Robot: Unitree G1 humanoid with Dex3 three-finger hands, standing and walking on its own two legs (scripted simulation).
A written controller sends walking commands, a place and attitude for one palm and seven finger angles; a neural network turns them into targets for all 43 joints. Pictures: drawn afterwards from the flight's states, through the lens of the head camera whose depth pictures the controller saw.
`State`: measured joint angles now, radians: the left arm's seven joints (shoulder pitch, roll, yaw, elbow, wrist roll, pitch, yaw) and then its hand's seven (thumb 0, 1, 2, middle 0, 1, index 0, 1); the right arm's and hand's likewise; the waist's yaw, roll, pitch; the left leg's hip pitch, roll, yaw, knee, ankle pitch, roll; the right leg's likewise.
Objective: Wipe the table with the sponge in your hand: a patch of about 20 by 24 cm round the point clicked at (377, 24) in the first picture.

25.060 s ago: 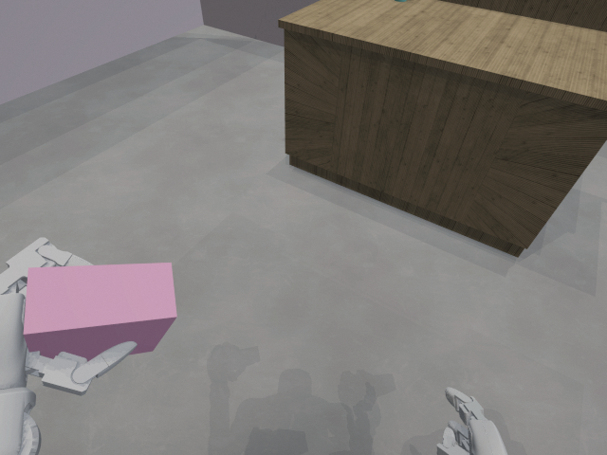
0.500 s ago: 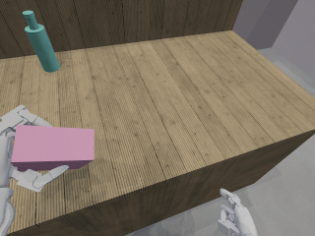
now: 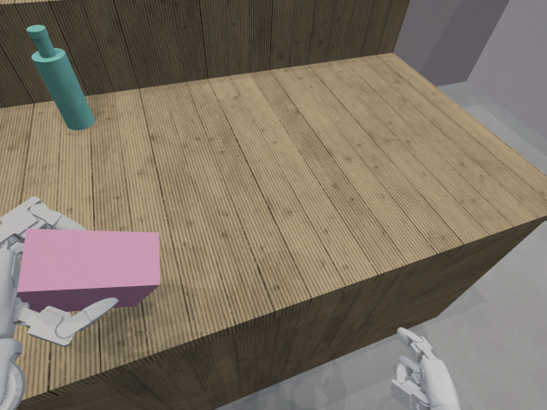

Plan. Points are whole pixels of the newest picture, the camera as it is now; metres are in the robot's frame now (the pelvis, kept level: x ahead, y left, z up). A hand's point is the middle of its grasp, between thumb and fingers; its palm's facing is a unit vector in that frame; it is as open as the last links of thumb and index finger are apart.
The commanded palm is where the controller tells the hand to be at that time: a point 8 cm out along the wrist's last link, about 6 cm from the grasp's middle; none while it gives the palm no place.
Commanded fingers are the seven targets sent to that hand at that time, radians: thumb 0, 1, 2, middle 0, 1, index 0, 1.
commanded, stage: look again from close up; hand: left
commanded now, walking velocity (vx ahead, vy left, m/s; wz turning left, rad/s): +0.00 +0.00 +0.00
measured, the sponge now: (110, 274) +0.23 +0.21 +0.13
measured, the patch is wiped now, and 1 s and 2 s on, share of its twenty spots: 0.00 0.00 0.00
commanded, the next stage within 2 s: come to a stop and stand still in 0.02 s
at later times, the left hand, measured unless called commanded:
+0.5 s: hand (55, 255) +0.22 +0.25 +0.18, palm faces +0.37 -0.78 -0.51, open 9.9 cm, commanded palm +0.13 +0.28 +0.17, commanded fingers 0.00 0.10 1.30 -1.20 -1.60 -1.20 -1.60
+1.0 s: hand (41, 266) +0.21 +0.26 +0.17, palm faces +0.43 -0.79 -0.43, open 9.9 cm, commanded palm +0.15 +0.28 +0.17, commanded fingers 0.00 0.10 1.30 -1.20 -1.60 -1.20 -1.60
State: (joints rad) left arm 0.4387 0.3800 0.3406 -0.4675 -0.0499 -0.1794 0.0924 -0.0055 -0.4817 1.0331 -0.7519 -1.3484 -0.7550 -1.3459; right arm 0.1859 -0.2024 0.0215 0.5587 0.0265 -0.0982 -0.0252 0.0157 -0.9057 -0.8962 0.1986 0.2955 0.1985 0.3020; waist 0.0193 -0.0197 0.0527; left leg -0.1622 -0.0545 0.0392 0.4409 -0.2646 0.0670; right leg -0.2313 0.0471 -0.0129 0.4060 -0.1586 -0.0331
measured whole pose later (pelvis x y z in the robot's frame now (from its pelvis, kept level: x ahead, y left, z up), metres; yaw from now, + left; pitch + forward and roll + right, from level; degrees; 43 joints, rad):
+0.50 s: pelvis -0.01 -0.01 +0.00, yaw +3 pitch +1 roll -1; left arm 0.26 0.52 0.35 -0.39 0.01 -0.23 0.06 -0.01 -0.48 1.03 -0.75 -1.35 -0.76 -1.34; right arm 0.28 -0.23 0.06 0.54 0.05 -0.14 -0.06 0.02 -0.91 -0.90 0.20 0.30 0.20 0.30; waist 0.02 -0.02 0.04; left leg -0.25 -0.05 0.00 0.51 -0.27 0.06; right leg -0.30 0.05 -0.05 0.47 -0.19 -0.02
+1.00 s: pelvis +0.01 -0.01 -0.01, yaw +4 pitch +2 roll +1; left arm 0.40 0.49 0.40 -0.51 -0.08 -0.24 0.11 -0.01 -0.48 1.03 -0.75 -1.35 -0.76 -1.34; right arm 0.20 -0.22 0.01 0.60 0.02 -0.17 0.05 0.02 -0.91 -0.90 0.20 0.30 0.20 0.30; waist 0.04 -0.08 0.06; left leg -0.26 -0.11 -0.01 0.53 -0.30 0.06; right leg -0.35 0.00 -0.04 0.59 -0.27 -0.04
